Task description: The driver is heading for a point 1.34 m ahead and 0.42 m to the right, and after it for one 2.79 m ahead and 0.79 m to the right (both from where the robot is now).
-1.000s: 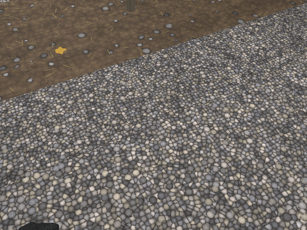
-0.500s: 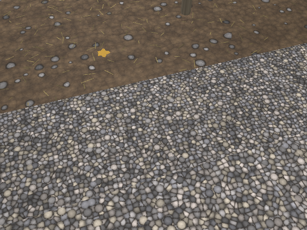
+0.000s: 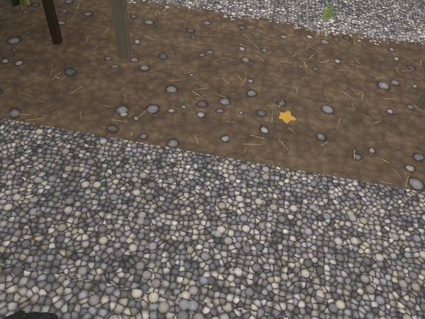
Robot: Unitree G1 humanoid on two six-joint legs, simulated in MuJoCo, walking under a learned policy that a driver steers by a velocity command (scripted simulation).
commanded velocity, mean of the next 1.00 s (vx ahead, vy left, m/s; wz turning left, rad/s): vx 0.00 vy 0.00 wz -0.46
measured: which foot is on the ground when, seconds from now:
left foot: down 0.00-0.26, up 0.28-0.66, down 0.68-1.00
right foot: up 0.00-0.24, down 0.26-0.68, up 0.70-1.00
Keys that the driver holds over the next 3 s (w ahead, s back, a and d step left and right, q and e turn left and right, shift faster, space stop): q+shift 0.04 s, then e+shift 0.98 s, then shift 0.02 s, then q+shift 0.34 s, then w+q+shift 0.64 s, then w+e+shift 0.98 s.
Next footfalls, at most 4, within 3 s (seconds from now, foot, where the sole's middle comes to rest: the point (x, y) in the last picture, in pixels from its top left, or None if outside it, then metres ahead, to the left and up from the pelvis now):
0.26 right None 0.13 -0.16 -0.78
0.68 left None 0.20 0.02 -0.78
1.14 right None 0.12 -0.19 -0.78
1.78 left None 0.33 -0.01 -0.78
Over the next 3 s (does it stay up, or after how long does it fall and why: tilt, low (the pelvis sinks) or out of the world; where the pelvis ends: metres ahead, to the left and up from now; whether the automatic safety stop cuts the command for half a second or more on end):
stays up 1.27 -0.21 -0.19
